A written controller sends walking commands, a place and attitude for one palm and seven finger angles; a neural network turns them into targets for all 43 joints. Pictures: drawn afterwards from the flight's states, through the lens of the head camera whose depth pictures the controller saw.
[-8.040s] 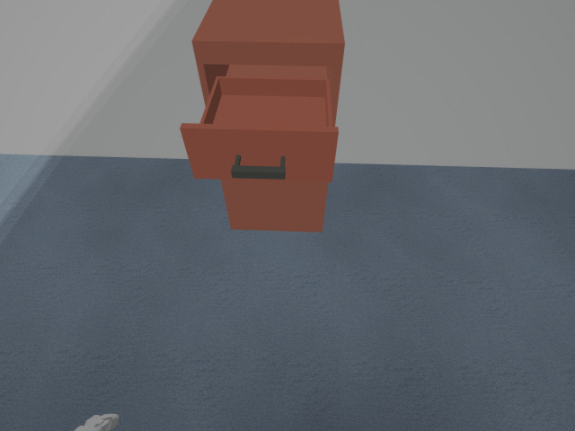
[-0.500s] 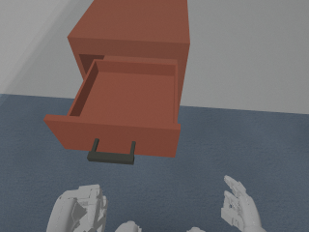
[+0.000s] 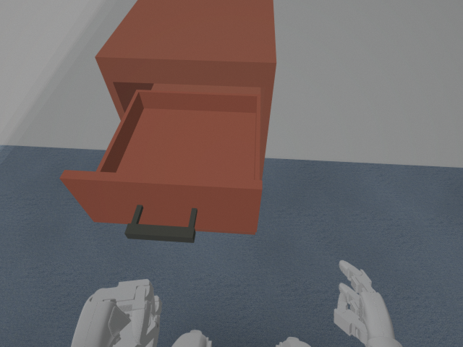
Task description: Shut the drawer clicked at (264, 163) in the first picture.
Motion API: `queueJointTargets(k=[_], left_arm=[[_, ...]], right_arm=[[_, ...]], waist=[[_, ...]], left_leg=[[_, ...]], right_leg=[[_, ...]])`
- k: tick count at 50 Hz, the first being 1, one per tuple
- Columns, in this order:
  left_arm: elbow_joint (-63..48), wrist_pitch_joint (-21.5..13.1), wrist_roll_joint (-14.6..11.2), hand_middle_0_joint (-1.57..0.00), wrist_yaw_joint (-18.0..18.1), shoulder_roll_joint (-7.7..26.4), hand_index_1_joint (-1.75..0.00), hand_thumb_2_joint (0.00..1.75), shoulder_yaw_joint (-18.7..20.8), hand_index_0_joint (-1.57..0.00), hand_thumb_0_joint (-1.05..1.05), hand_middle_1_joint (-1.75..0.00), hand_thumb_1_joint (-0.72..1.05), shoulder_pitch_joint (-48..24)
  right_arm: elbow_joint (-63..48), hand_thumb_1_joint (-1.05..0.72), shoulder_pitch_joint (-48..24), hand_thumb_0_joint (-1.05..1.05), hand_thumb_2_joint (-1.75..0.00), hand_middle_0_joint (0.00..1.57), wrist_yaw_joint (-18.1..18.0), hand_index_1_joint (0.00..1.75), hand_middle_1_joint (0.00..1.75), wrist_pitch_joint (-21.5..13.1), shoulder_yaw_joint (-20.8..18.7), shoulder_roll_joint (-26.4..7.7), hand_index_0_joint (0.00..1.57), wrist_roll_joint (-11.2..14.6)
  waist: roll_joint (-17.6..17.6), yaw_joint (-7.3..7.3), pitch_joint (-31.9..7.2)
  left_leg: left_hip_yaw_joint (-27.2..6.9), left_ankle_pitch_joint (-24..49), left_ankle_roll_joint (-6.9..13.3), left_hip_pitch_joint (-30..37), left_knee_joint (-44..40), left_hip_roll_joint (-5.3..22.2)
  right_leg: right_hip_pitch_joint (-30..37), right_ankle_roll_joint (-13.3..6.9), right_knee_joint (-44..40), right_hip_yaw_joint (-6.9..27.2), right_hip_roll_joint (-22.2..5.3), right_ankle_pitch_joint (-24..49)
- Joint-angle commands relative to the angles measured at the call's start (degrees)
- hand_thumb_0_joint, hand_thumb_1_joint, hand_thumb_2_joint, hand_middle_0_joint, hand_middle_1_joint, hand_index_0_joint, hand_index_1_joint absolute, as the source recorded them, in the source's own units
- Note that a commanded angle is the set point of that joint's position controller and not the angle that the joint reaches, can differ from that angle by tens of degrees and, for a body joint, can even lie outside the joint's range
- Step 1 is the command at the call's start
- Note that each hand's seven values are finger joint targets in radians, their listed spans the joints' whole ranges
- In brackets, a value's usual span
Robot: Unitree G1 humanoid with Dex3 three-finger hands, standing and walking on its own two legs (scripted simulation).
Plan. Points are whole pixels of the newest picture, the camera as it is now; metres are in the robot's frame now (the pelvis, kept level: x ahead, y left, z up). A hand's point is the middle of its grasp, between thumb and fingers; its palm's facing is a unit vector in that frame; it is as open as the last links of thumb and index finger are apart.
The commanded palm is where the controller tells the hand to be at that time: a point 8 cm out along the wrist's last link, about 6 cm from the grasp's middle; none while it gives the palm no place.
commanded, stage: bring the fist close to the handle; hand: left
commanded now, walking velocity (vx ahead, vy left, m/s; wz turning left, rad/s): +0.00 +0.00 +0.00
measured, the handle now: (163, 222) +0.34 +0.16 +0.00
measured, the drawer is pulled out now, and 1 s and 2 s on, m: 0.30 0.30 0.28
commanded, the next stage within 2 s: push the drawer shut in 1.30 s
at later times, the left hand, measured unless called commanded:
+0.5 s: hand (175, 295) +0.20 +0.10 +0.04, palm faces -0.04 -1.00 -0.01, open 3.3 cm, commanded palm +0.18 +0.16 +0.04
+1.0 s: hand (179, 280) +0.24 +0.11 -0.01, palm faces -0.05 -1.00 -0.01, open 3.3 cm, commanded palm +0.21 +0.16 +0.00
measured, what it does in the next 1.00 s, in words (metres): stands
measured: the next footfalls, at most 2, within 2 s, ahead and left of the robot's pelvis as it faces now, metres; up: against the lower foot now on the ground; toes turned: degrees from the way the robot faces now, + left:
none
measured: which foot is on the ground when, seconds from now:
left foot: down 0.00-1.00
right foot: down 0.00-1.00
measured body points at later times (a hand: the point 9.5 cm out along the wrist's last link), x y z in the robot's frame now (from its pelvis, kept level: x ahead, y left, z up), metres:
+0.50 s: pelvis +0.00 +0.00 -0.02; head +0.07 +0.00 +0.42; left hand +0.20 +0.16 +0.04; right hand +0.18 -0.23 -0.09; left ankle +0.01 +0.13 -0.65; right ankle +0.01 -0.13 -0.65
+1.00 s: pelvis -0.01 +0.00 -0.05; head +0.09 +0.01 +0.39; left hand +0.23 +0.17 +0.00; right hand +0.19 -0.22 -0.13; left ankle +0.01 +0.13 -0.65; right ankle +0.01 -0.13 -0.65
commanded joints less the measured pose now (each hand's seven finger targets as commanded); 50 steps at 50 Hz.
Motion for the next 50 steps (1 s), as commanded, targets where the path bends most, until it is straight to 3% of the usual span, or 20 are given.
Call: queueJointTargets(k=[1, 4, 8, 12, 18, 21, 23, 29, 32, 34, 37, 46, 48, 50], left_arm=[[-8.62, -4.52, -0.31, -1.40, -0.14, 1.87, -1.60, 0.90, 1.56, -1.40, 0.00, -1.60, 0.90, -1.56], [-7.63, -5.05, -0.31, -1.40, -0.24, 1.70, -1.60, 0.90, 1.58, -1.40, 0.00, -1.60, 0.90, -2.69], [-5.16, -5.16, -0.30, -1.40, 0.28, 3.14, -1.60, 0.90, 4.00, -1.40, 0.00, -1.60, 0.90, -5.88], [-3.48, -5.12, -0.32, -1.40, 0.49, 1.56, -1.60, 0.90, 2.49, -1.40, 0.00, -1.60, 0.90, -8.16], [-0.38, -5.09, 0.94, -1.40, 1.89, 1.64, -1.60, 0.90, 2.63, -1.40, 0.00, -1.60, 0.90, -11.31], [0.74, -5.69, 1.27, -1.40, 2.56, 1.01, -1.60, 0.90, 2.12, -1.40, 0.00, -1.60, 0.90, -13.64], [2.17, -5.94, 1.62, -1.40, 3.15, 2.36, -1.60, 0.90, 3.81, -1.40, 0.00, -1.60, 0.90, -15.11], [3.40, -7.04, 0.85, -1.40, 2.74, 1.03, -1.60, 0.90, 3.48, -1.40, 0.00, -1.60, 0.90, -15.77], [4.07, -7.39, 0.94, -1.40, 2.39, 0.66, -1.60, 0.90, 2.70, -1.40, 0.00, -1.60, 0.90, -17.93], [6.19, -7.46, 1.09, -1.40, 2.40, 0.81, -1.60, 0.90, 3.16, -1.40, 0.00, -1.60, 0.90, -19.28], [6.28, -8.28, 1.37, -1.40, 2.29, 1.11, -1.60, 0.90, 3.07, -1.40, 0.00, -1.60, 0.90, -22.95], [9.12, -7.74, 1.08, -1.40, 2.62, 1.80, -1.60, 0.90, 4.50, -1.40, 0.00, -1.60, 0.90, -28.48], [7.15, -7.30, 0.82, -1.40, 2.65, 3.24, -1.60, 0.90, 5.72, -1.40, 0.00, -1.60, 0.90, -26.44], [6.74, -6.45, 0.23, -1.40, 2.50, 1.70, -1.60, 0.90, 4.34, -1.40, 0.00, -1.60, 0.90, -25.77]], right_arm=[[-9.41, -0.90, -4.13, 0.00, -0.90, 0.20, -0.60, 0.30, 0.30, -3.84, -2.71, -6.31, 0.20, -0.23], [-9.17, -0.90, -3.96, 0.00, -0.90, 0.20, -0.53, 0.30, 0.30, -4.07, -2.69, -6.31, 0.20, -0.28], [-8.29, -0.90, -4.11, 0.00, -0.90, 0.20, -0.69, 0.30, 0.30, -3.78, -2.85, -6.48, 0.20, -0.39], [-7.95, -0.90, -3.96, 0.00, -0.90, 0.20, -0.52, 0.30, 0.30, -4.10, -2.75, -6.77, 0.20, -0.52], [-7.34, -0.90, -4.12, 0.00, -0.90, 0.20, -0.28, 0.30, 0.30, -3.70, -2.89, -7.01, 0.20, -0.97], [-7.09, -0.90, -3.79, 0.00, -0.90, 0.20, -0.05, 0.30, 0.30, -3.72, -2.76, -7.10, 0.20, -1.23], [-6.48, -0.90, -3.98, 0.00, -0.90, 0.20, -0.13, 0.30, 0.30, -3.56, -2.85, -7.24, 0.20, -1.47], [-5.69, -0.90, -3.85, 0.00, -0.90, 0.20, 0.33, 0.30, 0.30, -3.57, -3.03, -7.21, 0.20, -1.59], [-5.38, -0.90, -3.97, 0.00, -0.90, 0.20, 0.43, 0.30, 0.30, -3.43, -2.94, -7.31, 0.20, -1.74], [-4.80, -0.90, -4.09, 0.00, -0.90, 0.20, 0.31, 0.30, 0.30, -3.25, -2.92, -7.45, 0.20, -1.88], [-4.50, -0.90, -4.35, 0.00, -0.90, 0.20, 0.39, 0.30, 0.30, -3.18, -2.83, -7.65, 0.20, -1.99], [-3.92, -0.90, -4.55, 0.00, -0.90, 0.20, 0.48, 0.30, 0.30, -2.23, -2.85, -7.96, 0.20, -2.10], [-4.68, -0.90, -4.72, 0.00, -0.90, 0.20, 0.42, 0.30, 0.30, -2.00, -2.92, -8.11, 0.20, -2.03], [-4.85, -0.90, -4.12, 0.00, -0.90, 0.20, 0.58, 0.30, 0.30, -1.67, -2.80, -7.88, 0.20, -1.78]], waist=[[-4.40, -1.61, -4.26], [-2.99, -1.51, -6.15], [-4.34, -1.35, -6.90], [-2.68, -1.78, -8.13], [-4.35, -2.09, -8.84], [-3.57, -2.33, -9.63], [-4.18, -2.13, -10.28], [-3.39, -1.91, -14.66], [-2.78, -2.29, -14.10], [-4.30, -2.98, -13.29], [-2.27, -2.93, -14.14], [-2.42, -2.70, -17.84], [-0.80, -1.52, -20.71], [-1.69, -2.11, -20.54]], left_leg=[[0.97, 9.31, 2.46, 0.45, -8.80, -2.54], [1.17, 10.74, 2.43, 0.72, -8.11, -2.57], [1.08, 10.60, 2.32, -1.05, -7.28, -2.37], [1.02, 11.76, 2.22, -0.68, -6.69, -2.42], [0.80, 12.52, 2.14, -2.31, -5.70, -2.22], [0.85, 12.25, 2.00, -2.89, -4.85, -2.30], [0.81, 12.48, 1.95, -3.76, -4.28, -2.22], [1.01, 15.62, 1.79, -3.51, -2.74, -2.31], [0.76, 15.08, 1.75, -4.52, -1.96, -2.33], [0.65, 14.25, 1.83, -5.93, -0.96, -2.25], [0.36, 13.58, 1.67, -6.28, -0.28, -2.26], [0.33, 13.91, 1.69, -7.69, 1.64, -2.38], [0.36, 16.08, 1.68, -6.14, 1.02, -2.32], [0.31, 16.73, 1.67, -5.15, 0.52, -2.28]], right_leg=[[3.98, -1.85, -10.32, 0.66, 2.80, 6.44], [4.26, -1.95, -9.39, 0.72, 2.74, 8.48], [4.06, -2.05, -9.14, 1.18, 2.86, 7.72], [2.90, -2.02, -7.77, 0.74, 2.79, 9.94], [1.55, -2.03, -6.16, 0.38, 2.87, 10.85], [0.33, -2.05, -5.26, 0.45, 2.78, 10.81], [0.10, -2.15, -4.72, 0.63, 2.84, 10.83], [0.47, -2.19, -2.63, 0.63, 2.69, 15.25], [-1.18, -2.24, -1.92, 0.55, 2.61, 14.58], [-2.30, -2.15, -1.65, 0.69, 2.72, 13.98], [-4.45, -2.40, -0.29, 0.54, 2.62, 12.52], [-5.57, -2.49, 1.38, 0.69, 2.53, 12.73], [-4.26, -2.68, 1.78, 0.68, 2.56, 14.18], [-3.55, -2.54, 1.16, 0.34, 2.57, 15.34]])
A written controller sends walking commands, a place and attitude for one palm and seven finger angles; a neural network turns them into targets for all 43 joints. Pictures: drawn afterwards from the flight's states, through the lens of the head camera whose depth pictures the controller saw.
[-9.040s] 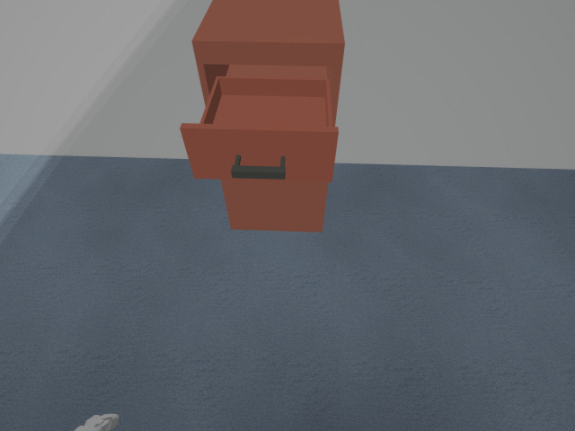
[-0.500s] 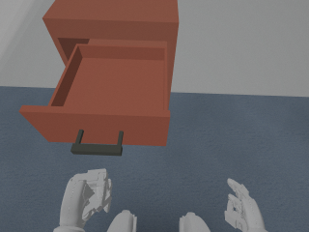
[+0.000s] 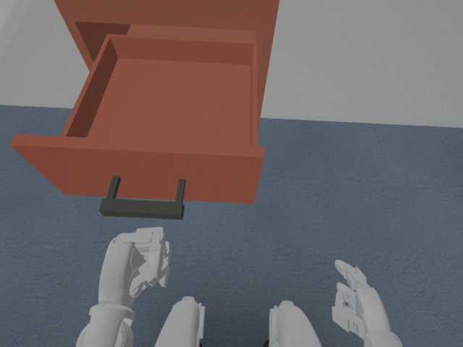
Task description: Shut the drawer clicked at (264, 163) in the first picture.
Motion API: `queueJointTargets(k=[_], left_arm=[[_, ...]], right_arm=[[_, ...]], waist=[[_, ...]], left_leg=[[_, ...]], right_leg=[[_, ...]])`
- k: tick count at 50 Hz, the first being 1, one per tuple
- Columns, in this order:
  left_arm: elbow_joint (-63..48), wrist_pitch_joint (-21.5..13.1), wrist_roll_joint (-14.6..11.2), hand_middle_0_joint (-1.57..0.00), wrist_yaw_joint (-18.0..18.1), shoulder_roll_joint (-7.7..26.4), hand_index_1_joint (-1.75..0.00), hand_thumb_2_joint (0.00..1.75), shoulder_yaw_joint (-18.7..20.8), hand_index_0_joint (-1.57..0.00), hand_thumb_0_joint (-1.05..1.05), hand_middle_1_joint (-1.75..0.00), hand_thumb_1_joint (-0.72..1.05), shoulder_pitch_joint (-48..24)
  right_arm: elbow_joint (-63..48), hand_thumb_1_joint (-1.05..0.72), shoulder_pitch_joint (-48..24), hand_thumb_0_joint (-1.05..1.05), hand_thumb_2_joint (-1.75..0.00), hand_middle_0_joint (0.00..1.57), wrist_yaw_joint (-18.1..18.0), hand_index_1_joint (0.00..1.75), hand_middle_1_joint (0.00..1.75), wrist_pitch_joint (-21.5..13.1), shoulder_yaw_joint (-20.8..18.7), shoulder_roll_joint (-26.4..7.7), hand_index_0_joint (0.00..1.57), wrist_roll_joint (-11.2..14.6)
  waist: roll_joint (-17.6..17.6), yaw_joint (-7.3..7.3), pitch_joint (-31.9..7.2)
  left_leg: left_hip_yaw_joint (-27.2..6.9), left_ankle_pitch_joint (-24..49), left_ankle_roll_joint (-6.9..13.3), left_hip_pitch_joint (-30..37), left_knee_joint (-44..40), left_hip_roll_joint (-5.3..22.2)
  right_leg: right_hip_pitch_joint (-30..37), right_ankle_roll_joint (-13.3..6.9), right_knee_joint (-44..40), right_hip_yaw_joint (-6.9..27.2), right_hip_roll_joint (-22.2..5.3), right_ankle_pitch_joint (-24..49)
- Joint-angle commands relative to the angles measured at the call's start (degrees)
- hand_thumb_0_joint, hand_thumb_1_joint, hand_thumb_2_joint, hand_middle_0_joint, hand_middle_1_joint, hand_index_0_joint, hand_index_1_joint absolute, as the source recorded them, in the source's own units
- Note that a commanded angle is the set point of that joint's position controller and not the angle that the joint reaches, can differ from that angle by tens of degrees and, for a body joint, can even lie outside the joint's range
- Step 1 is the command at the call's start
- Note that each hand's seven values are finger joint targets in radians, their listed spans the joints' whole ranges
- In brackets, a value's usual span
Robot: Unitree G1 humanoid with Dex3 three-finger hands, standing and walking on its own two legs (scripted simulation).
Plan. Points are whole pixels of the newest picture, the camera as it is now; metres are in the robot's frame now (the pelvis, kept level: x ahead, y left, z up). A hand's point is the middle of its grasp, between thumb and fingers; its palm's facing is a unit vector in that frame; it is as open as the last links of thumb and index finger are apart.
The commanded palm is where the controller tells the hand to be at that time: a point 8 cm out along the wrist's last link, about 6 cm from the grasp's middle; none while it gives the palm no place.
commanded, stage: bring the fist close to the handle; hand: left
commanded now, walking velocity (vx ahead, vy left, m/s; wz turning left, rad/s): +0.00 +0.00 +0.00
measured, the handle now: (145, 196) +0.35 +0.16 +0.04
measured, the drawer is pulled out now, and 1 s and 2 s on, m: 0.30 0.28 0.14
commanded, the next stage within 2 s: push the drawer shut in 0.30 s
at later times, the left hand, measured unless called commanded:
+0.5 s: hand (171, 263) +0.24 +0.10 +0.05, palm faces -0.04 -1.00 -0.01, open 3.3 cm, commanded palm +0.23 +0.15 +0.05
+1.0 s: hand (173, 235) +0.29 +0.11 +0.04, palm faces -0.06 -1.00 -0.03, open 3.0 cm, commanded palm +0.29 +0.16 +0.05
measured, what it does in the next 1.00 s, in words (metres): stands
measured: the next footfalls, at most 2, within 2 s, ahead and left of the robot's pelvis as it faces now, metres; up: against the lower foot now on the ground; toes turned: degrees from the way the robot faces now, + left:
none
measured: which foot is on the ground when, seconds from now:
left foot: down 0.00-1.00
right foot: down 0.00-1.00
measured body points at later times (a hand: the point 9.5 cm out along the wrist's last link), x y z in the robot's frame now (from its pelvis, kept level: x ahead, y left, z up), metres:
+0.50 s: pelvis +0.00 +0.00 +0.00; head +0.10 +0.01 +0.44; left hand +0.24 +0.16 +0.05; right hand +0.20 -0.22 -0.08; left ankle +0.01 +0.13 -0.61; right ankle +0.02 -0.13 -0.61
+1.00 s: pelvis -0.01 +0.00 +0.01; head +0.10 +0.00 +0.45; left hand +0.28 +0.16 +0.04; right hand +0.17 -0.24 -0.09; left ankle +0.01 +0.13 -0.61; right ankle +0.02 -0.13 -0.61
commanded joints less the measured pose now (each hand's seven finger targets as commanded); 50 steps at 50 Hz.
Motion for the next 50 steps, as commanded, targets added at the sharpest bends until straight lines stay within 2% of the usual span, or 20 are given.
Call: queueJointTargets(k=[1, 3, 6, 8, 12, 13, 16, 21, 23, 25, 26, 32, 33, 34, 38, 39, 43, 47, 49, 50], left_arm=[[-14.52, -3.02, -0.79, -1.40, 0.03, 1.79, -1.60, 0.90, 0.81, -1.40, 0.00, -1.60, 0.90, 1.75], [-12.81, -2.29, -0.56, -1.40, 0.25, 1.81, -1.60, 0.90, 0.60, -1.40, 0.00, -1.60, 0.90, 1.72], [-13.17, -2.60, -0.10, -1.40, 0.59, 0.54, -1.60, 0.90, -1.10, -1.40, 0.00, -1.60, 0.90, 0.27], [-12.92, -3.13, 0.33, -1.40, 1.17, 1.81, -1.60, 0.90, 0.05, -1.40, 0.00, -1.60, 0.90, 0.79], [-13.57, -4.13, 0.87, -1.40, 1.95, 1.53, -1.60, 0.90, -0.57, -1.40, 0.00, -1.60, 0.90, -1.25], [-13.11, -4.19, 0.99, -1.40, 2.27, 2.20, -1.60, 0.90, 0.20, -1.40, 0.00, -1.60, 0.90, -0.22], [-13.15, -4.44, 1.14, -1.40, 2.38, 1.40, -1.60, 0.90, -0.69, -1.40, 0.00, -1.60, 0.90, 0.06], [-13.59, -3.64, 1.33, -1.40, 2.41, 0.38, -1.60, 0.90, -2.23, -1.40, 0.00, -1.60, 0.90, 0.42], [-12.06, -3.31, 1.86, -1.40, 2.91, 1.56, -1.60, 0.90, -1.38, -1.40, 0.00, -1.60, 0.90, -2.67], [-11.20, -3.51, 2.16, -1.40, 3.16, 1.10, -1.60, 0.90, -1.45, -1.40, 0.00, -1.60, 0.90, -4.73], [-10.73, -3.45, 2.16, -1.40, 3.18, 0.44, -1.60, 0.90, -2.13, -1.40, 0.00, -1.60, 0.90, -6.28], [-7.84, -2.63, 1.02, -1.40, 3.09, 2.01, -1.60, 0.90, 0.79, -1.40, 0.00, -1.60, 0.90, -13.04], [-6.88, -2.34, 0.90, -1.40, 3.05, 2.83, -1.60, 0.90, 1.85, -1.40, 0.00, -1.60, 0.90, -12.77], [-6.03, -2.02, 0.50, -1.40, 2.66, 1.63, -1.60, 0.90, 1.13, -1.40, 0.00, -1.60, 0.90, -12.81], [-5.42, -2.31, -0.32, -1.40, 2.40, 3.68, -1.60, 0.90, 3.09, -1.40, 0.00, -1.60, 0.90, -18.49], [-4.55, -2.54, -0.63, -1.40, 2.33, 2.46, -1.60, 0.90, 2.44, -1.40, 0.00, -1.60, 0.90, -19.40], [-2.67, -3.74, -1.00, -1.40, 2.20, 3.98, -1.60, 0.90, 3.84, -1.40, 0.00, -1.60, 0.90, -24.88], [-0.84, -4.31, -1.12, -1.40, 1.99, 3.43, -1.60, 0.90, 3.27, -1.40, 0.00, -1.60, 0.90, -29.20], [0.49, -4.09, -1.07, -1.40, 2.07, 2.86, -1.60, 0.90, 2.70, -1.40, 0.00, -1.60, 0.90, -30.98], [1.19, -4.05, -1.31, -1.40, 2.13, 4.18, -1.60, 0.90, 4.18, -1.40, 0.00, -1.60, 0.90, -31.35]], right_arm=[[-9.55, -0.90, -0.29, 0.00, -0.90, 0.20, -0.65, 0.30, 0.30, -2.46, -3.19, -7.07, 0.20, 0.39], [-9.33, -0.90, -0.35, 0.00, -0.90, 0.20, -0.77, 0.30, 0.30, -2.16, -3.06, -7.20, 0.20, 0.48], [-9.39, -0.90, -0.57, 0.00, -0.90, 0.20, -0.75, 0.30, 0.30, -2.27, -2.93, -7.16, 0.20, 0.36], [-9.30, -0.90, -0.57, 0.00, -0.90, 0.20, -0.84, 0.30, 0.30, -2.35, -3.00, -7.21, 0.20, 0.21], [-9.34, -0.90, -0.71, 0.00, -0.90, 0.20, -0.66, 0.30, 0.30, -2.40, -2.88, -7.01, 0.20, 0.09], [-9.46, -0.90, -0.57, 0.00, -0.90, 0.20, -0.77, 0.30, 0.30, -2.33, -2.86, -7.12, 0.20, -0.03], [-9.59, -0.90, -0.67, 0.00, -0.90, 0.20, -0.50, 0.30, 0.30, -2.20, -2.82, -7.01, 0.20, 0.08], [-9.84, -0.90, -0.24, 0.00, -0.90, 0.20, -0.34, 0.30, 0.30, -1.86, -2.85, -6.97, 0.20, 0.12], [-9.21, -0.90, -0.14, 0.00, -0.90, 0.20, -0.61, 0.30, 0.30, -1.58, -2.70, -7.16, 0.20, 0.03], [-8.87, -0.90, -0.48, 0.00, -0.90, 0.20, -0.65, 0.30, 0.30, -1.61, -2.66, -7.10, 0.20, -0.08], [-8.79, -0.90, -0.50, 0.00, -0.90, 0.20, -0.68, 0.30, 0.30, -1.60, -2.62, -7.10, 0.20, -0.09], [-7.42, -0.90, -0.28, 0.00, -0.90, 0.20, -0.84, 0.30, 0.30, -1.21, -2.58, -7.38, 0.20, -0.02], [-7.26, -0.90, 0.14, 0.00, -0.90, 0.20, -0.89, 0.30, 0.30, -1.04, -2.65, -7.50, 0.20, 0.09], [-7.24, -0.90, -0.14, 0.00, -0.90, 0.20, -0.81, 0.30, 0.30, -0.95, -2.65, -7.43, 0.20, 0.14], [-5.79, -0.90, -0.13, 0.00, -0.90, 0.20, -1.21, 0.30, 0.30, -0.92, -2.63, -7.82, 0.20, 0.30], [-5.23, -0.90, -0.07, 0.00, -0.90, 0.20, -1.20, 0.30, 0.30, -1.00, -2.64, -7.67, 0.20, 0.19], [-3.80, -0.90, -0.35, 0.00, -0.90, 0.20, -1.33, 0.30, 0.30, -1.33, -2.72, -8.12, 0.20, 0.25], [-3.00, -0.90, -0.77, 0.00, -0.90, 0.20, -1.19, 0.30, 0.30, -1.35, -2.81, -8.42, 0.20, 0.30], [-2.61, -0.90, -0.56, 0.00, -0.90, 0.20, -1.21, 0.30, 0.30, -1.26, -2.90, -8.50, 0.20, 0.31], [-2.43, -0.90, -0.41, 0.00, -0.90, 0.20, -1.23, 0.30, 0.30, -1.17, -2.97, -8.66, 0.20, 0.36]], waist=[[-0.89, -0.33, -18.51], [-2.20, -1.16, -16.13], [-1.73, -1.61, -14.65], [-2.20, -1.20, -14.96], [-0.53, -1.26, -14.68], [-1.45, -0.99, -14.69], [0.16, -0.78, -15.66], [-0.60, -1.12, -16.42], [-1.85, -2.04, -14.68], [-1.07, -1.82, -14.88], [-0.90, -2.33, -14.41], [-0.34, -1.61, -17.76], [-1.71, -1.59, -18.06], [-1.64, -1.63, -18.42], [-1.32, -2.39, -17.67], [-1.38, -2.69, -17.54], [-1.41, -3.18, -17.47], [0.64, -2.95, -18.26], [-0.37, -3.55, -18.47], [-0.50, -3.19, -18.71]], left_leg=[[0.67, 20.80, 1.68, 13.21, -12.02, -2.29], [0.34, 19.42, 1.77, 12.17, -12.09, -2.17], [0.16, 16.98, 1.66, 11.78, -12.19, -2.24], [0.05, 17.09, 1.65, 11.51, -12.13, -2.21], [0.06, 15.80, 1.46, 11.96, -12.34, -2.26], [0.09, 16.17, 1.55, 11.41, -12.35, -2.27], [0.15, 17.04, 1.38, 12.49, -12.66, -2.28], [0.03, 18.96, 1.45, 13.47, -12.75, -2.22], [-0.02, 17.49, 1.63, 12.06, -12.23, -2.15], [-0.05, 16.46, 1.50, 11.96, -12.22, -2.27], [0.04, 16.12, 1.55, 12.06, -12.06, -2.23], [0.64, 17.88, 1.71, 12.76, -12.08, -2.51], [0.44, 18.98, 1.73, 12.99, -12.35, -2.39], [0.86, 18.92, 1.80, 13.07, -12.31, -2.46], [0.74, 18.53, 1.87, 12.56, -12.08, -2.33], [0.89, 18.75, 1.92, 12.83, -11.87, -2.39], [0.74, 17.14, 1.95, 12.30, -11.90, -2.27], [0.43, 16.23, 1.80, 13.60, -12.69, -2.37], [0.57, 16.01, 2.03, 13.76, -12.58, -2.34], [0.63, 15.77, 1.98, 13.35, -12.69, -2.36]], right_leg=[[15.13, -2.47, -10.87, -0.22, 2.55, 19.21], [13.97, -2.39, -11.38, -0.43, 2.76, 17.77], [12.25, -2.32, -11.40, -0.60, 2.63, 15.02], [12.30, -2.43, -11.17, -0.58, 2.69, 14.75], [10.93, -2.53, -11.00, -0.64, 2.61, 13.06], [11.59, -2.59, -11.02, -0.55, 2.68, 13.20], [11.67, -2.71, -10.76, -0.64, 2.63, 14.03], [12.58, -2.59, -10.92, -0.77, 2.58, 16.32], [11.89, -2.47, -11.28, -0.58, 2.68, 15.23], [11.20, -2.54, -11.06, -0.53, 2.59, 14.02], [10.61, -2.46, -11.31, -0.53, 2.58, 13.79], [13.53, -2.48, -11.87, 0.15, 2.45, 16.19], [14.33, -2.51, -11.88, 0.00, 2.57, 17.19], [15.03, -2.33, -12.36, 0.27, 2.49, 17.84], [14.54, -2.27, -12.54, 0.34, 2.51, 17.38], [14.41, -2.15, -12.80, 0.47, 2.46, 17.90], [13.62, -2.17, -12.99, 0.53, 2.38, 15.60], [12.30, -2.34, -12.91, 0.29, 2.30, 13.90], [12.36, -2.16, -13.39, 0.44, 2.27, 13.83], [12.88, -2.17, -13.60, 0.60, 2.23, 13.61]])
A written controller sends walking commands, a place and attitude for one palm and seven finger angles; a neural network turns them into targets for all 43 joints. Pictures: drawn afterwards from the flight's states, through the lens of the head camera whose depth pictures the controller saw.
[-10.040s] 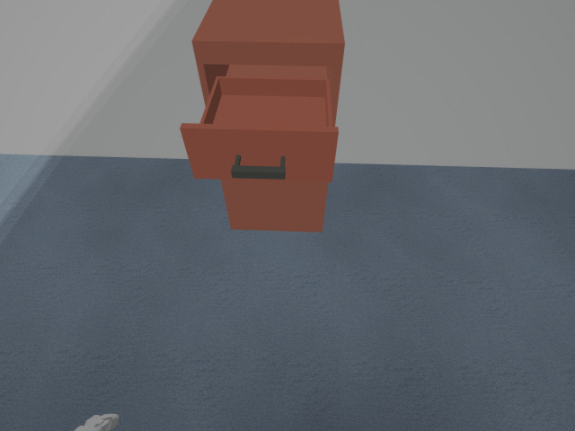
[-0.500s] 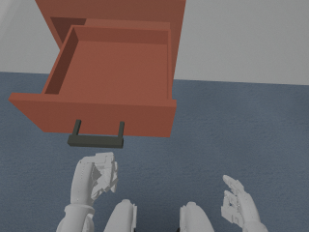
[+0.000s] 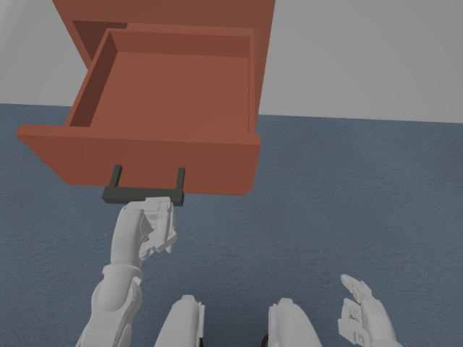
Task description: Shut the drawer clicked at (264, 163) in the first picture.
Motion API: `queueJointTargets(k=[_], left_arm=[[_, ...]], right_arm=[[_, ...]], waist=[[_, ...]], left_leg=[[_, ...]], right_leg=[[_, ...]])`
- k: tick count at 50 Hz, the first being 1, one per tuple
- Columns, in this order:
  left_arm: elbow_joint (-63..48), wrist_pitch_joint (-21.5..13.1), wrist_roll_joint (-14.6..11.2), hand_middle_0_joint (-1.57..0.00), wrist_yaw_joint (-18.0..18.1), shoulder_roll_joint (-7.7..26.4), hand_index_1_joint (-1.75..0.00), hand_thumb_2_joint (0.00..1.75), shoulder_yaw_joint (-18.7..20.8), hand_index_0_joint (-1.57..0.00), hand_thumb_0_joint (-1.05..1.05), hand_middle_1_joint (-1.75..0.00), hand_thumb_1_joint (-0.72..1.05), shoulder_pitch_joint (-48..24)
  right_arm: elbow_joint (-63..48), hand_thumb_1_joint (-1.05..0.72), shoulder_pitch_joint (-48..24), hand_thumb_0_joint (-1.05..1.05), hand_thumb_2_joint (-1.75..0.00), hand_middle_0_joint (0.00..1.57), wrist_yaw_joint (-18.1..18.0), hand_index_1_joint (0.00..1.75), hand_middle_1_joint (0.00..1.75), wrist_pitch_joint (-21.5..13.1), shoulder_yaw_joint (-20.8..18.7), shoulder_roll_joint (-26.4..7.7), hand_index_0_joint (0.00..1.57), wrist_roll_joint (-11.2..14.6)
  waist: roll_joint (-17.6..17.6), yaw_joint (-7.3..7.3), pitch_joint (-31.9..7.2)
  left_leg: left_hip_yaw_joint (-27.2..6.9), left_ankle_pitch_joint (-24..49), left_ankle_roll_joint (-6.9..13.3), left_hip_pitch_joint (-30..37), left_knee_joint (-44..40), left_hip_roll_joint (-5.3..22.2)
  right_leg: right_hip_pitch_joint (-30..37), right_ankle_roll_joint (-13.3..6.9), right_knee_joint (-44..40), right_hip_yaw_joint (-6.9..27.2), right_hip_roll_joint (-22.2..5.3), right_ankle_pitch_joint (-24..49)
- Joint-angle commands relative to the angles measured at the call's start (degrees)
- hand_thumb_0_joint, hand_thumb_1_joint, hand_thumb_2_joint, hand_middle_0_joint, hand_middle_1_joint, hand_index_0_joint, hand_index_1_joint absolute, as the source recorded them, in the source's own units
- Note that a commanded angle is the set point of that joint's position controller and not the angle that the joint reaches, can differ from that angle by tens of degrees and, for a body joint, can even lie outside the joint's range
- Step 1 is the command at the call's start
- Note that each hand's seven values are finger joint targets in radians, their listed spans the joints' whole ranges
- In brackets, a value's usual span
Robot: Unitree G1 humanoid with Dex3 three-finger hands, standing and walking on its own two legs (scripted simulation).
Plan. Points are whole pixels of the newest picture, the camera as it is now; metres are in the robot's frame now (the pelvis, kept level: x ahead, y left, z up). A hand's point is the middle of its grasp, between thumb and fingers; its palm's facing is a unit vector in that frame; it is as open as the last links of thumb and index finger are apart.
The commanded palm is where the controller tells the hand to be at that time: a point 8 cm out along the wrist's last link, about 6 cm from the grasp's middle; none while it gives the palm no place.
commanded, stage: push the drawer shut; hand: left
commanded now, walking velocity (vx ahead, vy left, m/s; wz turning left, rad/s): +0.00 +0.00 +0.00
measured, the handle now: (146, 184) +0.37 +0.16 +0.04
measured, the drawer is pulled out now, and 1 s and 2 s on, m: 0.28 0.14 0.03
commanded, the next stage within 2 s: none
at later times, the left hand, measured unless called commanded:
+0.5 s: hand (176, 195) +0.36 +0.11 +0.03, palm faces -0.07 -1.00 -0.04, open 3.0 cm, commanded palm +0.36 +0.16 +0.04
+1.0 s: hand (184, 156) +0.43 +0.11 +0.03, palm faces -0.03 -1.00 -0.04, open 3.0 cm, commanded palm +0.42 +0.16 +0.04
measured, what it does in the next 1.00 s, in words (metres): stands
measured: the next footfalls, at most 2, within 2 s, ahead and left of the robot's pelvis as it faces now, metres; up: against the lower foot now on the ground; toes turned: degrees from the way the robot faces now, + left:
none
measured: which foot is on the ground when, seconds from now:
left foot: down 0.00-1.00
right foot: down 0.00-1.00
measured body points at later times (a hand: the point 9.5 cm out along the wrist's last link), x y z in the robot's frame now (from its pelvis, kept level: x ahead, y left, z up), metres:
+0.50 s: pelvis -0.02 +0.01 +0.00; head +0.10 +0.01 +0.44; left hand +0.35 +0.16 +0.03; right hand +0.13 -0.24 -0.11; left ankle +0.02 +0.13 -0.62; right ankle +0.02 -0.13 -0.62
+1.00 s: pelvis -0.01 +0.01 +0.00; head +0.12 +0.01 +0.43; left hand +0.43 +0.16 +0.03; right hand +0.07 -0.25 -0.12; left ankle +0.02 +0.13 -0.62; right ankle +0.02 -0.13 -0.62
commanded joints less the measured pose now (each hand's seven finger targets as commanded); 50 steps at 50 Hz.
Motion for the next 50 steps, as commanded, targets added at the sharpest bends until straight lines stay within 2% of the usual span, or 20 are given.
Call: queueJointTargets(k=[1, 3, 5, 13, 15, 16, 20, 22, 23, 25, 28, 31, 33, 34, 35, 38, 41, 42, 44, 50], left_arm=[[-10.61, -3.43, -0.65, -1.40, 0.96, 2.44, -1.60, 0.90, 3.05, -1.40, 0.00, -1.60, 0.90, -17.10], [-9.57, -3.41, -0.46, -1.40, 1.08, 3.41, -1.60, 0.90, 3.85, -1.40, 0.00, -1.60, 0.90, -19.26], [-8.05, -3.30, -0.54, -1.40, 1.20, 2.15, -1.60, 0.90, 2.87, -1.40, 0.00, -1.60, 0.90, -22.33], [-1.65, -3.58, -0.69, -1.40, 1.77, 4.77, -1.60, 0.90, 6.18, -1.40, 0.00, -1.60, 0.90, -30.96], [0.39, -3.62, -0.98, -1.40, 1.73, 4.12, -1.60, 0.90, 6.24, -1.40, 0.00, -1.60, 0.90, -32.52], [1.09, -3.84, -1.03, -1.40, 1.75, 5.23, -1.60, 0.90, 7.45, -1.40, 0.00, -1.60, 0.90, -33.51], [4.87, -4.17, -1.00, -1.40, 1.74, 4.22, -1.60, 0.90, 6.97, -1.40, 0.00, -1.60, 0.90, -38.02], [7.08, -4.38, -1.12, -1.40, 1.86, 6.00, -1.60, 0.90, 9.14, -1.40, 0.00, -1.60, 0.90, -39.57], [7.92, -4.60, -1.02, -1.40, 1.86, 6.89, -1.60, 0.90, 9.74, -1.40, 0.00, -1.60, 0.90, -40.88], [8.89, -5.00, -1.00, -1.40, 1.71, 6.03, -1.60, 0.90, 9.46, -1.40, 0.00, -1.60, 0.90, -42.81], [10.99, -5.37, -1.11, -1.40, 1.63, 7.73, -1.60, 0.90, 11.46, -1.40, 0.00, -1.60, 0.90, -44.21], [13.54, -5.43, -0.75, -1.40, 1.50, 5.76, -1.60, 0.90, 9.86, -1.40, 0.00, -1.60, 0.90, -49.06], [15.41, -5.72, -0.29, -1.40, 1.82, 8.03, -1.60, 0.90, 11.71, -1.40, 0.00, -1.60, 0.90, -50.85], [15.26, -6.05, -0.06, -1.40, 1.87, 7.45, -1.60, 0.90, 11.45, -1.40, 0.00, -1.60, 0.90, -52.69], [16.24, -6.05, -0.14, -1.40, 1.85, 6.30, -1.60, 0.90, 10.76, -1.40, 0.00, -1.60, 0.90, -52.91], [19.49, -6.38, 0.13, -1.40, 2.07, 8.82, -1.60, 0.90, 13.12, -1.40, 0.00, -1.60, 0.90, -55.36], [19.98, -7.10, 0.42, -1.40, 1.93, 7.94, -1.60, 0.90, 12.84, -1.40, 0.00, -1.60, 0.90, -56.95], [21.15, -7.05, 0.29, -1.40, 2.00, 7.71, -1.60, 0.90, 12.95, -1.40, 0.00, -1.60, 0.90, -57.38], [23.74, -7.22, 0.65, -1.40, 1.82, 9.87, -1.60, 0.90, 14.67, -1.40, 0.00, -1.60, 0.90, -58.81], [29.22, -8.42, 1.13, -1.40, 1.40, 12.55, -1.60, 0.90, 17.68, -1.40, 0.00, -1.60, 0.90, -63.90]], right_arm=[[-6.93, -0.90, -0.26, 0.00, -0.90, 0.20, -0.65, 0.30, 0.30, -2.54, -2.87, -7.20, 0.20, 0.13], [-6.68, -0.90, -0.34, 0.00, -0.90, 0.20, -0.77, 0.30, 0.30, -2.35, -2.86, -7.49, 0.20, 0.17], [-6.29, -0.90, -0.40, 0.00, -0.90, 0.20, -0.66, 0.30, 0.30, -2.16, -2.73, -7.36, 0.20, 0.19], [-5.01, -0.90, 0.24, 0.00, -0.90, 0.20, -0.84, 0.30, 0.30, -1.58, -2.58, -7.87, 0.20, 0.23], [-4.60, -0.90, 0.36, 0.00, -0.90, 0.20, -0.74, 0.30, 0.30, -1.30, -2.50, -7.78, 0.20, 0.23], [-4.52, -0.90, 0.38, 0.00, -0.90, 0.20, -0.77, 0.30, 0.30, -1.20, -2.55, -7.88, 0.20, 0.30], [-3.71, -0.90, 1.18, 0.00, -0.90, 0.20, -0.75, 0.30, 0.30, -0.88, -2.56, -8.08, 0.20, 0.19], [-3.28, -0.90, 1.58, 0.00, -0.90, 0.20, -0.83, 0.30, 0.30, -0.64, -2.67, -8.20, 0.20, 0.17], [-3.07, -0.90, 1.82, 0.00, -0.90, 0.20, -0.91, 0.30, 0.30, -0.61, -2.65, -8.33, 0.20, 0.05], [-2.71, -0.90, 2.23, 0.00, -0.90, 0.20, -0.82, 0.30, 0.30, -0.38, -2.75, -8.25, 0.20, 0.04], [-2.43, -0.90, 3.28, 0.00, -0.90, 0.20, -0.72, 0.30, 0.30, -0.14, -2.93, -8.60, 0.20, -0.08], [-1.42, -0.90, 4.11, 0.00, -0.90, 0.20, -0.49, 0.30, 0.30, 0.33, -3.02, -8.53, 0.20, -0.08], [-1.21, -0.90, 4.94, 0.00, -0.90, 0.20, -0.62, 0.30, 0.30, 0.54, -3.13, -8.98, 0.20, -0.20], [-1.02, -0.90, 5.18, 0.00, -0.90, 0.20, -0.49, 0.30, 0.30, 0.62, -3.14, -8.84, 0.20, -0.31], [-0.73, -0.90, 5.49, 0.00, -0.90, 0.20, -0.35, 0.30, 0.30, 0.71, -3.27, -8.77, 0.20, -0.36], [-0.19, -0.90, 6.56, 0.00, -0.90, 0.20, -0.40, 0.30, 0.30, 1.04, -3.30, -9.08, 0.20, -0.52], [0.10, -0.90, 7.04, 0.00, -0.90, 0.20, -0.07, 0.30, 0.30, 1.41, -3.49, -8.96, 0.20, -0.65], [0.30, -0.90, 7.44, 0.00, -0.90, 0.20, 0.05, 0.30, 0.30, 1.56, -3.49, -8.85, 0.20, -0.72], [0.52, -0.90, 7.98, 0.00, -0.90, 0.20, 0.11, 0.30, 0.30, 1.91, -3.31, -8.99, 0.20, -0.75], [1.28, -0.90, 9.45, 0.00, -0.90, 0.20, 0.06, 0.30, 0.30, 2.50, -3.32, -9.05, 0.20, -1.02]], waist=[[-1.14, -2.60, -19.89], [-1.35, -2.71, -19.62], [-0.32, -2.97, -19.64], [-0.79, -3.15, -20.16], [-0.77, -3.33, -19.91], [-0.89, -2.95, -19.79], [-0.92, -4.00, -19.59], [-1.68, -3.69, -20.08], [-1.19, -4.09, -20.47], [0.29, -4.05, -21.47], [-0.17, -3.81, -22.95], [1.16, -5.10, -22.15], [0.14, -5.19, -22.45], [1.77, -5.19, -23.69], [1.48, -5.50, -24.29], [0.00, -5.90, -23.71], [2.09, -5.62, -26.10], [1.27, -5.83, -25.74], [0.58, -6.09, -24.43], [-0.47, -6.73, -24.85]], left_leg=[[1.03, 13.10, 2.15, 12.18, -10.40, -2.13], [0.76, 12.55, 2.19, 12.19, -10.79, -2.00], [0.77, 10.93, 2.09, 12.52, -11.15, -2.12], [0.79, 9.25, 2.05, 12.41, -12.09, -2.20], [0.93, 9.09, 1.94, 12.48, -12.37, -2.28], [1.03, 8.64, 1.84, 12.01, -12.48, -2.29], [0.72, 8.79, 1.80, 12.53, -12.73, -2.17], [1.10, 8.63, 1.85, 11.47, -12.50, -2.26], [1.05, 8.63, 1.95, 11.45, -12.34, -2.20], [1.03, 9.89, 1.73, 13.14, -12.57, -2.15], [0.79, 11.84, 1.62, 13.32, -12.62, -2.01], [0.78, 12.13, 1.44, 14.41, -12.62, -1.88], [0.43, 12.21, 1.50, 14.04, -12.67, -1.80], [0.41, 13.12, 1.33, 15.51, -12.76, -1.82], [0.59, 13.43, 1.36, 15.86, -12.56, -1.79], [0.47, 13.91, 1.47, 14.86, -12.49, -1.66], [0.65, 16.28, 1.17, 16.92, -12.42, -1.57], [0.89, 16.49, 1.30, 16.19, -12.22, -1.64], [1.01, 15.18, 1.41, 14.17, -12.34, -1.69], [1.70, 14.59, 1.77, 11.73, -11.59, -1.87]], right_leg=[[12.23, -1.98, -11.48, 1.02, 2.36, 11.32], [11.58, -2.05, -11.35, 0.84, 2.50, 10.47], [10.81, -1.98, -11.65, 0.86, 2.41, 9.03], [10.79, -2.00, -12.11, 1.05, 2.53, 7.68], [10.86, -1.98, -12.38, 1.02, 2.53, 7.79], [11.07, -2.00, -12.41, 1.19, 2.54, 7.30], [9.90, -1.96, -12.18, 0.80, 2.62, 7.81], [11.05, -1.86, -12.59, 1.38, 2.66, 7.60], [10.69, -1.82, -12.36, 1.36, 2.75, 7.63], [10.10, -1.92, -12.13, 1.22, 2.80, 8.84], [11.02, -2.02, -11.54, 0.95, 2.99, 10.40], [9.07, -1.93, -11.65, 0.72, 3.04, 10.82], [9.09, -1.97, -11.27, 0.64, 3.23, 10.83], [8.51, -2.00, -11.11, 0.57, 3.18, 11.46], [8.67, -1.91, -11.32, 0.66, 3.20, 11.77], [8.95, -1.90, -11.27, 0.52, 3.41, 12.31], [8.87, -1.98, -11.01, 0.63, 3.42, 13.86], [9.60, -1.89, -11.28, 0.75, 3.43, 14.34], [9.98, -1.84, -11.43, 0.89, 3.64, 13.71], [11.02, -1.57, -11.62, 1.65, 3.75, 14.12]])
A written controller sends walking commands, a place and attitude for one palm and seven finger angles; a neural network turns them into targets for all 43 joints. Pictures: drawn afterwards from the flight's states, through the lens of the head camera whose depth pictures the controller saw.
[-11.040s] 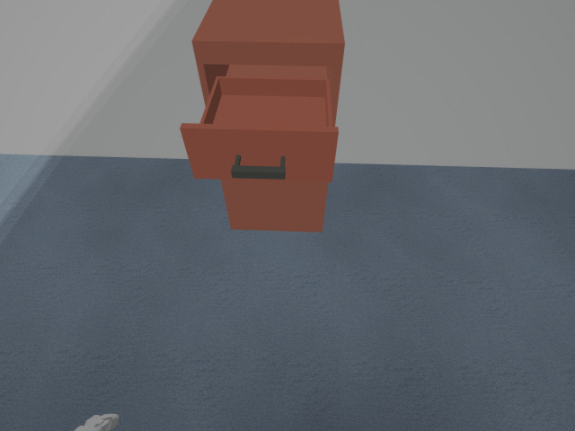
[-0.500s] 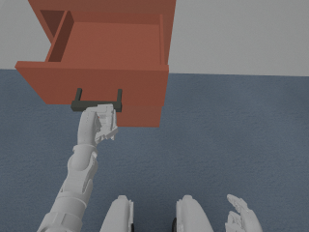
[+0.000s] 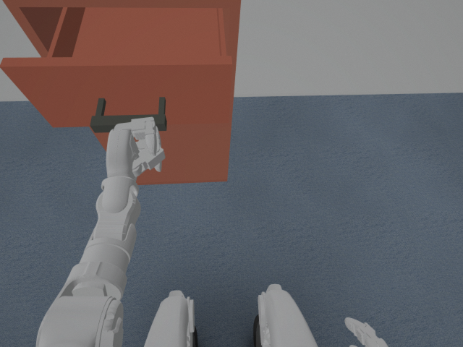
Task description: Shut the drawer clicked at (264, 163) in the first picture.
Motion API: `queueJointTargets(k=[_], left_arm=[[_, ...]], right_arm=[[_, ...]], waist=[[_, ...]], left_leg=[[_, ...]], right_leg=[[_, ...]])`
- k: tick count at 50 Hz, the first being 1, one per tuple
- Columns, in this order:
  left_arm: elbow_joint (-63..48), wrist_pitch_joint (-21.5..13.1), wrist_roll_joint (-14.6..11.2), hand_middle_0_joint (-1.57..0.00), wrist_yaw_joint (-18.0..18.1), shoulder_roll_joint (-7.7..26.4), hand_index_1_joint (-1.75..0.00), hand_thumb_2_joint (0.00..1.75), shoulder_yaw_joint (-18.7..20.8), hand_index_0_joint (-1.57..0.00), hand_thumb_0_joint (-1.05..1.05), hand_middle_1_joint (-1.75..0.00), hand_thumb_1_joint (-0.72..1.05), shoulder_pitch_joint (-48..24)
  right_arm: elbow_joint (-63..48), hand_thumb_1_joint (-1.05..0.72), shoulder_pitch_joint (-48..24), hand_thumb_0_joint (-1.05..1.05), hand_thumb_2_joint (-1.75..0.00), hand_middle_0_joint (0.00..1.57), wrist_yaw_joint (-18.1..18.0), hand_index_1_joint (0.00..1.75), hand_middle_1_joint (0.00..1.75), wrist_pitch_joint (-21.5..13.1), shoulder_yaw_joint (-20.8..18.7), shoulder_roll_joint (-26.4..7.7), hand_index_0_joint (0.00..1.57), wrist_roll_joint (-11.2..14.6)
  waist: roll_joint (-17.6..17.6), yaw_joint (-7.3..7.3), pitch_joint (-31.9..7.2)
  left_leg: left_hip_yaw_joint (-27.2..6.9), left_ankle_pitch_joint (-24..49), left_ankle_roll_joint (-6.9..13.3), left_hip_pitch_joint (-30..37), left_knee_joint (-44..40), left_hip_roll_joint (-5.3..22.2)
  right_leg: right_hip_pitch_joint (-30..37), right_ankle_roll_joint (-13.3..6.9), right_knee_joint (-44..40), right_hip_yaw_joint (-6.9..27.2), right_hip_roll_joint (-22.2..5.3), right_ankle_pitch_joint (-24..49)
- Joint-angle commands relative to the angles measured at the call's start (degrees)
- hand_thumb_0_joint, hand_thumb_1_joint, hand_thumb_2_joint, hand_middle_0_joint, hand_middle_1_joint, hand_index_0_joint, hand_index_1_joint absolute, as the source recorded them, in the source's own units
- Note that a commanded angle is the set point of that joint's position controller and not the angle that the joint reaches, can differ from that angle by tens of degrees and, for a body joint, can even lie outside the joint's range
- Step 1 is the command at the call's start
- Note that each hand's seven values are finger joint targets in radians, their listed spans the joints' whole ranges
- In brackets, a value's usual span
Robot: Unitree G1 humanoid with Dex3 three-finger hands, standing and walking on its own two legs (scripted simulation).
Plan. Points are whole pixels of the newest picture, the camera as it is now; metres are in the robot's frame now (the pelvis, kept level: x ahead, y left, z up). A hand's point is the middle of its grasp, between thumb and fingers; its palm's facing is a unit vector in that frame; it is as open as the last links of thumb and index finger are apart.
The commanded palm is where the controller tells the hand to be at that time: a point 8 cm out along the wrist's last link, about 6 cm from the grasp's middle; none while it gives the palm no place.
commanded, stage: push the drawer shut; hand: left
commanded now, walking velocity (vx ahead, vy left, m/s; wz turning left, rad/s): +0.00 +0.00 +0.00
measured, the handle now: (131, 113) +0.52 +0.17 +0.03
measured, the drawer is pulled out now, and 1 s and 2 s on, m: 0.14 0.03 0.00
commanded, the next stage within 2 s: pull the fist back off the drawer in 1.64 s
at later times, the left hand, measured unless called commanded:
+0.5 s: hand (159, 123) +0.50 +0.11 +0.03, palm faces +0.00 -1.00 -0.03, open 3.0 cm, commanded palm +0.49 +0.17 +0.03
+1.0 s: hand (161, 97) +0.56 +0.11 +0.03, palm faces +0.00 -1.00 -0.03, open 3.1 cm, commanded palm +0.55 +0.16 +0.03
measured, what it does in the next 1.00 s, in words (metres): stands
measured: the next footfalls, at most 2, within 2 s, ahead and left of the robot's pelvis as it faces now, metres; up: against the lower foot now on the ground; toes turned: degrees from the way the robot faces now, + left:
none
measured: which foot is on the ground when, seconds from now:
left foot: down 0.00-1.00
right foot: down 0.00-1.00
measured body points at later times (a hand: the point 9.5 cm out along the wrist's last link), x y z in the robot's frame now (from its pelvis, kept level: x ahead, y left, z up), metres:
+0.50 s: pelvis +0.00 +0.00 -0.01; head +0.15 +0.01 +0.42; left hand +0.49 +0.17 +0.03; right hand +0.04 -0.27 -0.13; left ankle +0.03 +0.12 -0.62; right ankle +0.04 -0.14 -0.62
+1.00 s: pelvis -0.01 +0.01 -0.02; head +0.18 +0.02 +0.39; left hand +0.55 +0.17 +0.03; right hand -0.02 -0.25 -0.13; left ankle +0.03 +0.12 -0.62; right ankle +0.04 -0.14 -0.62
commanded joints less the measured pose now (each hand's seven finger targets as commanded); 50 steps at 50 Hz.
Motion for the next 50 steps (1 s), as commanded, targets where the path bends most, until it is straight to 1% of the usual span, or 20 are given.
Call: queueJointTargets(k=[1, 4, 6, 11, 13, 17, 18, 20, 21, 23, 26, 28, 30, 32, 37, 38, 40, 43, 45, 50], left_arm=[[-9.16, -4.30, -0.09, -1.40, 0.79, 9.95, -1.60, 0.90, 4.30, -1.40, 0.00, -1.60, 0.90, -27.69], [-8.00, -4.62, 0.19, -1.40, 0.41, 11.86, -1.60, 0.90, 5.98, -1.40, 0.00, -1.60, 0.90, -29.28], [-7.54, -4.80, -0.09, -1.40, 0.11, 11.18, -1.60, 0.90, 5.74, -1.40, 0.00, -1.60, 0.90, -29.42], [-4.39, -5.08, 0.10, -1.40, -0.61, 14.08, -1.60, 0.90, 7.99, -1.40, 0.00, -1.60, 0.90, -32.80], [-3.16, -5.17, -0.06, -1.40, -0.93, 13.86, -1.60, 0.90, 8.02, -1.40, 0.00, -1.60, 0.90, -33.80], [0.73, -5.25, 0.45, -1.40, -1.23, 16.11, -1.60, 0.90, 9.46, -1.40, 0.00, -1.60, 0.90, -37.68], [0.48, -5.59, 0.65, -1.40, -1.34, 17.97, -1.60, 0.90, 10.55, -1.40, 0.00, -1.60, 0.90, -39.31], [0.22, -5.78, 0.84, -1.40, -1.61, 16.78, -1.60, 0.90, 9.62, -1.40, 0.00, -1.60, 0.90, -41.03], [0.67, -5.82, 0.89, -1.40, -1.67, 17.69, -1.60, 0.90, 10.37, -1.40, 0.00, -1.60, 0.90, -41.31], [2.79, -5.48, 0.84, -1.40, -1.93, 18.35, -1.60, 0.90, 10.63, -1.40, 0.00, -1.60, 0.90, -42.29], [3.46, -5.30, 1.06, -1.40, -2.11, 19.27, -1.60, 0.90, 10.94, -1.40, 0.00, -1.60, 0.90, -45.13], [4.90, -5.05, 1.24, -1.40, -2.16, 21.65, -1.60, 0.90, 12.60, -1.40, 0.00, -1.60, 0.90, -45.77], [6.31, -4.55, 1.79, -1.40, -2.28, 20.64, -1.60, 0.90, 11.09, -1.40, 0.00, -1.60, 0.90, -48.62], [8.18, -4.11, 2.09, -1.40, -2.01, 23.15, -1.60, 0.90, 12.61, -1.40, 0.00, -1.60, 0.90, -50.71], [8.55, -3.71, 3.05, -1.40, -1.97, 24.43, -1.60, 0.90, 12.77, -1.40, 0.00, -1.60, 0.90, -54.67], [8.08, -3.74, 3.07, -1.40, -2.12, 22.74, -1.60, 0.90, 11.18, -1.40, 0.00, -1.60, 0.90, -55.86], [8.09, -3.43, 3.21, -1.40, -1.81, 24.85, -1.60, 0.90, 12.96, -1.40, 0.00, -1.60, 0.90, -55.87], [10.84, -2.41, 4.02, -1.40, -1.62, 24.36, -1.60, 0.90, 11.97, -1.40, 0.00, -1.60, 0.90, -58.06], [11.39, -1.95, 4.75, -1.40, -1.23, 26.28, -1.60, 0.90, 12.63, -1.40, 0.00, -1.60, 0.90, -60.01], [13.09, -0.95, 5.78, -1.40, -0.73, 28.08, -1.60, 0.90, 13.08, -1.40, 0.00, -1.60, 0.90, -63.56]], right_arm=[[-4.31, -0.90, 5.63, 0.00, -0.90, 0.20, -0.82, 0.30, 0.30, -1.32, -3.39, -8.87, 0.20, -0.27], [-4.04, -0.90, 6.87, 0.00, -0.90, 0.20, -0.70, 0.30, 0.30, -1.03, -3.48, -9.00, 0.20, -0.53], [-3.90, -0.90, 7.13, 0.00, -0.90, 0.20, -0.50, 0.30, 0.30, -0.79, -3.57, -8.92, 0.20, -0.57], [-3.41, -0.90, 8.42, 0.00, -0.90, 0.20, -0.32, 0.30, 0.30, -0.31, -3.53, -9.15, 0.20, -0.78], [-3.49, -0.90, 8.85, 0.00, -0.90, 0.20, -0.26, 0.30, 0.30, -0.24, -3.49, -9.07, 0.20, -0.92], [-2.70, -0.90, 9.43, 0.00, -0.90, 0.20, -0.23, 0.30, 0.30, 0.19, -3.38, -9.29, 0.20, -1.00], [-2.77, -0.90, 9.73, 0.00, -0.90, 0.20, -0.34, 0.30, 0.30, 0.15, -3.31, -9.50, 0.20, -1.13], [-2.60, -0.90, 9.97, 0.00, -0.90, 0.20, -0.14, 0.30, 0.30, 0.28, -3.26, -9.31, 0.20, -1.30], [-2.48, -0.90, 10.25, 0.00, -0.90, 0.20, -0.11, 0.30, 0.30, 0.41, -3.36, -9.55, 0.20, -1.41], [-2.41, -0.90, 10.74, 0.00, -0.90, 0.20, 0.05, 0.30, 0.30, 0.66, -3.16, -9.74, 0.20, -1.49], [-2.26, -0.90, 10.95, 0.00, -0.90, 0.20, 0.17, 0.30, 0.30, 0.96, -3.04, -9.91, 0.20, -1.57], [-2.30, -0.90, 11.44, 0.00, -0.90, 0.20, 0.09, 0.30, 0.30, 1.14, -2.91, -10.24, 0.20, -1.64], [-2.07, -0.90, 11.52, 0.00, -0.90, 0.20, 0.19, 0.30, 0.30, 1.33, -2.61, -10.21, 0.20, -1.65], [-1.85, -0.90, 11.78, 0.00, -0.90, 0.20, 0.09, 0.30, 0.30, 1.35, -2.44, -10.62, 0.20, -1.75], [-1.63, -0.90, 13.20, 0.00, -0.90, 0.20, 0.32, 0.30, 0.30, 1.56, -2.24, -11.00, 0.20, -2.25], [-1.67, -0.90, 13.64, 0.00, -0.90, 0.20, 0.50, 0.30, 0.30, 1.54, -2.24, -10.89, 0.20, -2.35], [-1.52, -0.90, 14.25, 0.00, -0.90, 0.20, 0.64, 0.30, 0.30, 1.88, -2.27, -11.31, 0.20, -2.51], [-1.13, -0.90, 15.01, 0.00, -0.90, 0.20, 0.84, 0.30, 0.30, 2.22, -2.02, -11.32, 0.20, -2.69], [-0.95, -0.90, 15.42, 0.00, -0.90, 0.20, 0.86, 0.30, 0.30, 2.49, -1.79, -11.58, 0.20, -2.72], [-0.74, -0.90, 16.70, 0.00, -0.90, 0.20, 1.05, 0.30, 0.30, 2.62, -1.33, -11.70, 0.20, -3.16]], waist=[[0.44, -2.42, -26.51], [1.59, -2.20, -29.08], [1.77, -2.33, -29.65], [0.85, -2.90, -29.14], [0.96, -3.20, -29.31], [-0.03, -4.40, -27.78], [0.99, -4.26, -28.25], [3.61, -4.29, -30.57], [3.33, -4.42, -31.65], [2.96, -4.89, -29.83], [3.52, -5.46, -30.43], [3.63, -5.51, -30.50], [4.79, -6.58, -29.12], [3.41, -7.34, -28.23], [7.01, -7.63, -31.51], [8.57, -8.21, -32.09], [7.85, -7.86, -34.23], [8.48, -9.24, -31.77], [8.28, -9.47, -30.99], [9.42, -10.48, -31.79]], left_leg=[[-0.27, 13.06, 1.04, 14.41, -8.97, -2.39], [-0.24, 15.69, 0.95, 15.36, -8.46, -2.33], [-0.13, 16.83, 0.90, 15.89, -8.33, -2.27], [-0.15, 16.30, 1.17, 14.18, -7.96, -2.18], [-0.08, 16.73, 1.34, 13.63, -7.59, -2.31], [0.17, 14.29, 1.63, 11.18, -7.02, -2.32], [-0.23, 14.53, 1.62, 11.58, -7.01, -2.29], [-0.37, 16.26, 1.48, 13.85, -6.80, -2.27], [-0.55, 17.15, 1.43, 14.66, -6.56, -2.10], [-0.95, 16.22, 1.51, 13.86, -6.61, -2.08], [-0.93, 15.67, 1.64, 13.53, -6.24, -2.00], [-1.07, 15.26, 1.75, 12.86, -5.93, -2.01], [-1.38, 14.07, 1.69, 12.39, -5.95, -1.96], [-1.41, 11.96, 2.02, 10.02, -5.34, -1.89], [-2.63, 15.02, 1.71, 13.69, -5.11, -1.57], [-3.02, 16.18, 1.68, 15.48, -5.10, -1.52], [-3.23, 17.51, 1.59, 15.90, -4.69, -1.30], [-3.63, 16.66, 1.69, 14.95, -4.50, -1.21], [-3.77, 15.38, 1.72, 13.63, -4.53, -1.15], [-3.90, 15.06, 1.97, 12.35, -3.54, -1.09]], right_leg=[[14.36, -2.25, -9.25, -0.27, 3.01, 11.87], [15.02, -2.28, -8.40, -0.26, 3.10, 14.42], [15.36, -2.29, -8.51, -0.21, 3.12, 15.63], [15.68, -2.15, -8.46, 0.06, 3.30, 15.68], [15.73, -2.12, -8.15, 0.17, 3.37, 16.38], [15.30, -1.86, -8.90, 0.61, 3.37, 14.52], [14.65, -2.01, -8.28, 0.46, 3.44, 14.36], [13.71, -2.07, -7.90, 0.21, 3.40, 15.13], [13.49, -2.12, -7.75, 0.11, 3.45, 15.58], [12.46, -2.18, -7.73, -0.17, 3.75, 14.36], [12.04, -2.08, -8.02, 0.05, 3.80, 13.71], [11.65, -2.17, -7.77, 0.05, 3.92, 13.19], [9.58, -2.12, -7.84, -0.23, 3.97, 11.65], [9.11, -1.99, -8.00, 0.00, 4.05, 9.89], [6.50, -2.37, -6.73, -0.88, 4.17, 10.85], [5.17, -2.42, -6.41, -1.15, 4.27, 11.32], [5.91, -2.37, -6.32, -1.16, 4.32, 12.20], [3.74, -2.42, -6.20, -1.48, 4.49, 11.38], [3.49, -2.38, -6.41, -1.46, 4.46, 10.41], [2.67, -2.38, -6.10, -1.47, 4.66, 10.17]])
